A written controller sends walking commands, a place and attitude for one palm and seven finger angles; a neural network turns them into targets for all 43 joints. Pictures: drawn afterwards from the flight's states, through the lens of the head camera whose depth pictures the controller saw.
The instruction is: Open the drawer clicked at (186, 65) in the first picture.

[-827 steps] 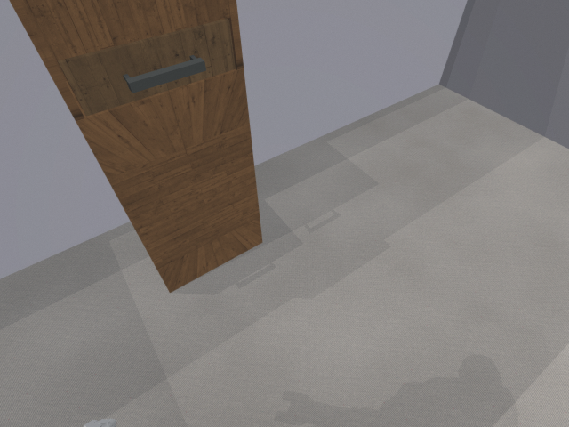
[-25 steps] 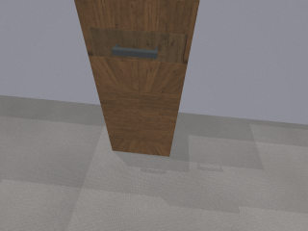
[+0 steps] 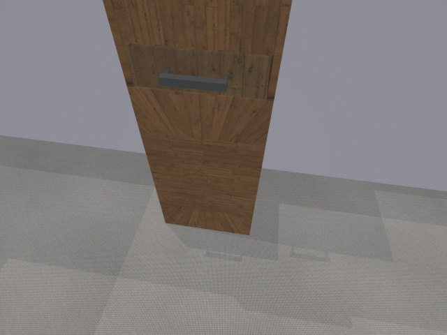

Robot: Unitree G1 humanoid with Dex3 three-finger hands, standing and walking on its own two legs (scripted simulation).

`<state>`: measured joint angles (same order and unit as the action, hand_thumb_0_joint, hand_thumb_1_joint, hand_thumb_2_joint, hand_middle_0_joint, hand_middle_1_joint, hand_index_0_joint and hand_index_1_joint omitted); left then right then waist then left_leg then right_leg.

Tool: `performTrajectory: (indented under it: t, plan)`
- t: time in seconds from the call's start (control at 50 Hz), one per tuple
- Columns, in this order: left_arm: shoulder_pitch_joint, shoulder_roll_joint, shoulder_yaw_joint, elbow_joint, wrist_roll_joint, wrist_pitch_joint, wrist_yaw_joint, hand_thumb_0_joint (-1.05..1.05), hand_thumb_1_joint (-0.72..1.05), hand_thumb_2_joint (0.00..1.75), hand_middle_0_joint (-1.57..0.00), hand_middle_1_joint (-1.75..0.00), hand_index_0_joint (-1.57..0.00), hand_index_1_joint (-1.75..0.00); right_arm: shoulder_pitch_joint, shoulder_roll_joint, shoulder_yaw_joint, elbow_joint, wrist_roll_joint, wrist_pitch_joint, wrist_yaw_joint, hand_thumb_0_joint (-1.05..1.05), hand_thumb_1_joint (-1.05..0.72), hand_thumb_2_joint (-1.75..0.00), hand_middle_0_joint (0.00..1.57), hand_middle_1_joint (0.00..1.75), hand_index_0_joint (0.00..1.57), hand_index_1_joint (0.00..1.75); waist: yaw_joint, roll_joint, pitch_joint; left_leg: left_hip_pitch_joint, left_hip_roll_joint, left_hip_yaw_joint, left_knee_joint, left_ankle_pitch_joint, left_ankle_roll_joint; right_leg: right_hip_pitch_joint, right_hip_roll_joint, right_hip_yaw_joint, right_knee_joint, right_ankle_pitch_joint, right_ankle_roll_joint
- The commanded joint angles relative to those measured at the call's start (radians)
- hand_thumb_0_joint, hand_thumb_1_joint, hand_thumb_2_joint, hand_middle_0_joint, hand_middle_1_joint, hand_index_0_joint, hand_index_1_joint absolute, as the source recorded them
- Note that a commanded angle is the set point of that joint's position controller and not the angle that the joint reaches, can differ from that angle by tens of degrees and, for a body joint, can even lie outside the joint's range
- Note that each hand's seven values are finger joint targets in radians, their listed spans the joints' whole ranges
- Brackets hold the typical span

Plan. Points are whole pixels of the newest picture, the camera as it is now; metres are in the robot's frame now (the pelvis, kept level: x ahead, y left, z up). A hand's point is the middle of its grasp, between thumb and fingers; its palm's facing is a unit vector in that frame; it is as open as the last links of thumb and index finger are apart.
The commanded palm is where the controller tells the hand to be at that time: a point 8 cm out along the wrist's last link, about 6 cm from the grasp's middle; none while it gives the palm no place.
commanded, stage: raise the hand with hooked fingers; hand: left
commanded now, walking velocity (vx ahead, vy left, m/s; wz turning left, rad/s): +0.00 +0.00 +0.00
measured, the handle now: (194, 78) +0.71 +0.13 +0.09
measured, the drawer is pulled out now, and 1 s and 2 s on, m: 0.00 0.00 0.00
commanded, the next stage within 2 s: move the hooked fingers above the handle in 2.00 s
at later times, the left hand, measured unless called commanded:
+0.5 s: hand (135, 307) +0.17 +0.17 -0.03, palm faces -0.01 -0.32 -0.95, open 8.4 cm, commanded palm +0.15 +0.21 +0.02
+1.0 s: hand (92, 255) +0.22 +0.23 +0.06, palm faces +0.05 -0.10 -0.99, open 11.4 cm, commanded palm +0.19 +0.23 +0.13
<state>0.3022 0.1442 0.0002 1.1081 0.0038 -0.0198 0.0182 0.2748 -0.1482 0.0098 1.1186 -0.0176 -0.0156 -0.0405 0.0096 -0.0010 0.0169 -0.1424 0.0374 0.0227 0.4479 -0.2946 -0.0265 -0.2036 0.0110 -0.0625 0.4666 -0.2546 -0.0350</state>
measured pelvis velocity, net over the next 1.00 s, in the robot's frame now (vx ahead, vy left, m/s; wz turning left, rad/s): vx -0.03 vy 0.02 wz -0.02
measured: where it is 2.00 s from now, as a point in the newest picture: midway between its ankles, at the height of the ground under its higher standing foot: outside the picture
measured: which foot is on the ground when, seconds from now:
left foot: down 0.00-1.00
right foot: down 0.00-1.00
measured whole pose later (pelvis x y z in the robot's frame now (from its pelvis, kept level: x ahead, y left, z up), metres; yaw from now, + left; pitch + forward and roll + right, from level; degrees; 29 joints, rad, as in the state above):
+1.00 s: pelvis -0.03 +0.02 -0.01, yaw -1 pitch +1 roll +1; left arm 0.23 0.43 -0.07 -0.16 0.96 0.00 0.15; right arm 0.16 -0.23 0.02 0.61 -0.04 0.13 0.01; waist 0.07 0.08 -0.02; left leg -0.25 0.01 0.06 0.55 -0.31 0.00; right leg -0.33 -0.02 -0.02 0.59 -0.27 -0.01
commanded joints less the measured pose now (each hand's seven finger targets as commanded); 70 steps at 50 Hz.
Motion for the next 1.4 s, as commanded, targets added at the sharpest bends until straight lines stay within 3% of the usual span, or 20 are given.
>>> performTrajectory:
  t: [0.0,0.06,0.08,0.1,0.12,0.14,0.16,0.18,0.2,0.24,0.32,0.36,0.42,0.5,0.58,0.64,0.76,0.88,1.08,1.38]
  plan:
    - [0.057,0.095,0.01,-0.029,0.004,-0.013,0.008,0.0,0.9,0.9,-0.2,-0.3,-0.2,-0.3,0.079,-0.069,-0.009,-0.014,0.006,-0.008,-0.004,0.0,-0.9,-0.9,0.2,0.3,0.2,0.3,-0.01,-0.006,0.025,-0.039,0.064,-0.026,-0.068,0.203,0.046,0.05,-0.119,0.11,-0.091,0.292,-0.008]
    - [0.067,0.091,0.008,-0.023,0.005,-0.013,0.01,0.0,0.9,0.9,-0.2,-0.3,-0.2,-0.3,0.075,-0.073,-0.008,-0.014,0.007,-0.009,-0.005,0.0,-0.9,-0.9,0.2,0.3,0.2,0.3,-0.009,-0.007,0.022,-0.03,0.065,-0.027,-0.072,0.212,0.047,0.055,-0.12,0.105,-0.094,0.299,-0.006]
    - [0.174,0.135,0.027,0.033,0.013,-0.03,0.061,0.0,0.9,0.9,-0.2,-0.3,-0.2,-0.3,-0.067,-0.111,-0.029,-0.081,0.018,-0.017,0.005,0.0,-0.9,-0.9,0.2,0.3,0.2,0.3,0.052,-0.062,0.045,-0.124,0.053,0.028,0.179,0.111,0.007,0.061,-0.204,0.209,-0.086,0.818,0.062]
    - [-0.614,0.375,-0.074,-1.566,0.064,-0.221,0.048,0.0,0.88,0.89,-0.2,-0.32,-0.2,-0.32,-0.04,-0.254,-0.004,-0.444,0.07,-0.177,-0.045,0.0,-0.9,-0.9,0.2,0.3,0.2,0.3,-0.061,0.273,-0.449,0.146,-0.035,0.027,-0.033,0.273,0.068,0.162,-0.099,0.217,0.014,0.541,-0.009]
    - [-0.213,0.351,0.017,-1.302,0.098,-0.122,0.142,0.0,0.85,0.88,-0.2,-0.33,-0.2,-0.33,-0.124,-0.18,-0.027,-0.382,0.06,-0.255,-0.093,0.0,-0.9,-0.9,0.2,0.3,0.2,0.3,0.019,0.39,-0.405,0.161,-0.014,0.012,-0.038,0.442,0.069,0.092,-0.055,0.119,0.067,0.266,-0.028]
    - [0.049,0.156,-0.063,-1.16,0.093,0.044,0.195,0.0,0.83,0.87,-0.21,-0.34,-0.21,-0.34,-0.118,-0.135,-0.049,-0.388,0.089,-0.289,-0.089,0.0,-0.9,-0.9,0.2,0.3,0.2,0.3,-0.005,0.251,-0.203,0.029,0.004,-0.018,-0.043,0.424,0.047,-0.031,-0.025,0.044,0.069,0.1,-0.011]
    - [0.089,0.031,-0.149,-1.157,0.123,0.084,0.194,0.0,0.81,0.86,-0.21,-0.36,-0.21,-0.36,-0.097,-0.136,-0.046,-0.386,0.093,-0.304,-0.083,0.0,-0.9,-0.9,0.2,0.3,0.2,0.3,-0.014,0.142,-0.117,-0.014,0.006,-0.004,-0.01,0.409,0.057,-0.068,-0.024,0.014,0.054,0.139,0.004]
    - [0.016,0.082,-0.164,-1.301,0.191,0.08,0.205,0.0,0.78,0.85,-0.21,-0.37,-0.21,-0.37,-0.139,-0.176,-0.053,-0.455,0.085,-0.33,-0.073,0.0,-0.9,-0.9,0.2,0.3,0.2,0.3,-0.013,0.082,-0.061,-0.056,-0.009,-0.031,0.016,0.33,0.06,-0.127,-0.022,0.035,0.052,0.144,-0.002]
    - [0.038,0.113,-0.17,-1.324,0.291,0.074,0.227,0.0,0.76,0.84,-0.21,-0.39,-0.21,-0.39,-0.129,-0.206,-0.05,-0.467,0.053,-0.334,-0.066,0.0,-0.9,-0.9,0.2,0.3,0.2,0.3,-0.037,0.023,-0.121,-0.07,-0.014,-0.032,0.051,0.288,0.066,-0.168,-0.018,0.028,0.071,0.113,-0.005]
    - [0.094,0.081,-0.235,-1.287,0.49,0.079,0.268,0.0,0.71,0.82,-0.21,-0.42,-0.21,-0.42,-0.135,-0.215,-0.052,-0.55,0.015,-0.311,-0.039,0.0,-0.9,-0.9,0.2,0.3,0.2,0.3,-0.04,-0.074,-0.096,-0.159,-0.05,-0.05,0.114,0.225,0.065,-0.252,-0.005,0.04,0.091,0.029,-0.009]
    - [0.424,0.089,-0.184,-1.145,0.845,0.06,0.351,0.0,0.62,0.78,-0.22,-0.48,-0.22,-0.48,-0.24,-0.217,-0.08,-0.687,-0.05,-0.144,0.037,0.0,-0.9,-0.9,0.2,0.3,0.2,0.3,0.067,-0.277,-0.058,-0.307,-0.074,-0.013,0.157,0.087,0.044,-0.254,0.004,0.087,0.093,-0.066,-0.023]
    - [0.416,0.165,-0.104,-1.193,0.939,0.021,0.357,0.0,0.57,0.76,-0.22,-0.51,-0.22,-0.51,-0.284,-0.206,-0.069,-0.728,-0.042,-0.042,0.082,0.0,-0.9,-0.9,0.2,0.3,0.2,0.3,0.115,-0.268,-0.109,-0.372,-0.077,0.009,0.17,0.12,0.033,-0.186,-0.005,0.124,0.153,0.071,-0.033]
    - [0.312,0.26,-0.022,-1.327,1.028,-0.022,0.39,0.0,0.5,0.73,-0.23,-0.55,-0.23,-0.55,-0.322,-0.176,-0.058,-0.788,-0.04,0.036,0.108,0.0,-0.9,-0.9,0.2,0.3,0.2,0.3,0.134,-0.102,-0.19,-0.343,-0.09,0.033,0.195,0.12,0.035,-0.161,-0.002,0.158,0.191,0.094,-0.04]
    - [0.057,0.317,0.007,-1.453,1.1,-0.013,0.447,0.0,0.41,0.69,-0.24,-0.62,-0.24,-0.62,-0.308,-0.157,-0.057,-0.796,-0.053,0.079,0.109,0.0,-0.9,-0.9,0.2,0.3,0.2,0.3,0.099,0.046,-0.274,-0.235,-0.089,0.011,0.252,0.139,0.039,-0.274,0.014,0.197,0.21,0.044,-0.051]
    - [-0.167,0.368,0.009,-1.516,1.105,-0.017,0.443,0.0,0.32,0.65,-0.24,-0.68,-0.24,-0.68,-0.315,-0.161,-0.057,-0.769,-0.075,0.083,0.097,0.0,-0.9,-0.9,0.2,0.3,0.2,0.3,0.037,0.044,-0.267,-0.156,-0.09,-0.011,0.294,0.103,0.055,-0.336,-0.002,0.214,0.156,-0.022,-0.035]
    - [-0.202,0.327,-0.039,-1.504,1.022,-0.007,0.375,0.0,0.25,0.62,-0.25,-0.72,-0.25,-0.72,-0.333,-0.16,-0.05,-0.755,-0.062,0.08,0.078,0.0,-0.9,-0.9,0.2,0.3,0.2,0.3,0.012,0.038,-0.262,-0.151,-0.081,-0.015,0.257,0.111,0.065,-0.255,-0.005,0.159,0.133,0.043,-0.018]
    - [-0.117,0.358,-0.019,-1.426,0.974,0.046,0.228,0.0,0.11,0.56,-0.26,-0.81,-0.26,-0.81,-0.332,-0.159,-0.026,-0.733,-0.032,0.089,0.055,0.0,-0.9,-0.9,0.2,0.3,0.2,0.3,0.075,-0.049,-0.196,-0.205,-0.059,0.003,0.117,0.108,0.056,-0.079,-0.025,0.106,0.073,0.069,0.002]
    - [-0.188,0.452,0.074,-1.459,0.976,0.037,0.183,0.0,-0.03,0.5,-0.27,-0.9,-0.27,-0.9,-0.334,-0.166,-0.021,-0.72,-0.017,0.089,0.046,0.0,-0.9,-0.9,0.2,0.3,0.2,0.3,0.107,0.0,-0.209,-0.16,-0.049,0.007,0.032,0.162,0.051,0.036,-0.027,0.091,0.035,0.109,-0.003]
    - [-0.4,0.493,0.076,-1.481,0.913,0.008,0.119,0.0,-0.27,0.4,-0.28,-1.05,-0.28,-1.05,-0.336,-0.185,-0.037,-0.68,0.008,0.078,0.033,0.0,-0.9,-0.9,0.2,0.3,0.2,0.3,0.083,0.02,-0.183,-0.058,-0.05,-0.003,-0.051,0.204,0.052,0.063,-0.023,0.055,-0.038,0.122,0.002]
    - [-0.728,0.655,0.146,-1.384,0.838,0.03,-0.105,0.0,-0.5,0.3,-0.3,-1.2,-0.3,-1.2,-0.353,-0.209,-0.019,-0.666,0.03,0.111,0.036,0.0,-0.9,-0.9,0.2,0.3,0.2,0.3,0.077,0.045,-0.192,-0.009,-0.051,-0.009,-0.124,0.307,0.042,0.167,-0.016,0.031,-0.09,0.216,0.003]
